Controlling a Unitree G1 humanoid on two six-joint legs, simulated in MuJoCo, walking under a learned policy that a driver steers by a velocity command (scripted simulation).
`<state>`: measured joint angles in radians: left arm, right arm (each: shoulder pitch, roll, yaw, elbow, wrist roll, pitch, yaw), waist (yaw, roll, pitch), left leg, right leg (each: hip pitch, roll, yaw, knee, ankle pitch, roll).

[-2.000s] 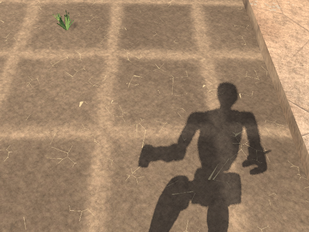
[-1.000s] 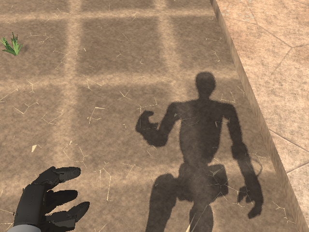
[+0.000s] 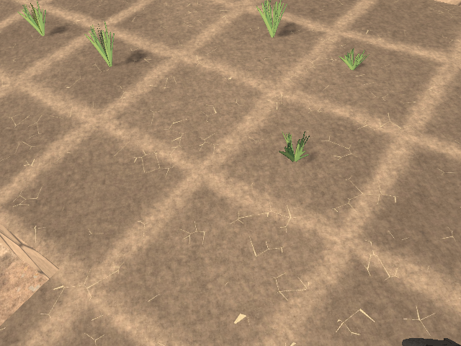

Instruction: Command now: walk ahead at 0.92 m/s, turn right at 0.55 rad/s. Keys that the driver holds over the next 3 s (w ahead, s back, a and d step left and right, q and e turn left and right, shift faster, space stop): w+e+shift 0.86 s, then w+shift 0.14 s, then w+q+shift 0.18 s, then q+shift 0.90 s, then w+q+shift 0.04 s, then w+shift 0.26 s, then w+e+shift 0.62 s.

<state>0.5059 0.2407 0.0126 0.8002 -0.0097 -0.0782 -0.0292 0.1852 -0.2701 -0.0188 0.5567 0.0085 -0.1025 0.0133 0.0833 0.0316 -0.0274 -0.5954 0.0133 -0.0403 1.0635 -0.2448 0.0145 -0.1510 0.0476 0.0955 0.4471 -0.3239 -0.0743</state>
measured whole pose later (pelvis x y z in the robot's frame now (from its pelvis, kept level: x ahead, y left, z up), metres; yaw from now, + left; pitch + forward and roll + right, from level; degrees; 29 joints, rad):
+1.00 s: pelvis +0.72 -0.31 -0.01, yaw -53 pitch -1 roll +1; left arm 0.42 0.26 0.03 0.73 -0.02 -0.07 0.00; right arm -0.02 -0.29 -0.02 0.57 -0.02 -0.13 0.02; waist 0.11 0.03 0.08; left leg -0.68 0.07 -0.11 0.62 0.15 -0.05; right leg 0.00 0.15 0.19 0.39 -0.35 -0.14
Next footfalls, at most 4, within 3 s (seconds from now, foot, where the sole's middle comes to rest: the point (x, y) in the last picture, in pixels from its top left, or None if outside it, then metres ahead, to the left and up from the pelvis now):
0.24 left None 0.36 0.13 -0.78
0.66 right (376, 315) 0.64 -0.29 -0.78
1.14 left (422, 205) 1.05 -0.50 -0.78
1.54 right None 1.17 -0.84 -0.78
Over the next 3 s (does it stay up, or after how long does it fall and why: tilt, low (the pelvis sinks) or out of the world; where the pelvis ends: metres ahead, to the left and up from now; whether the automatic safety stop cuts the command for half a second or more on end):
stays up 1.63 -0.72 -0.01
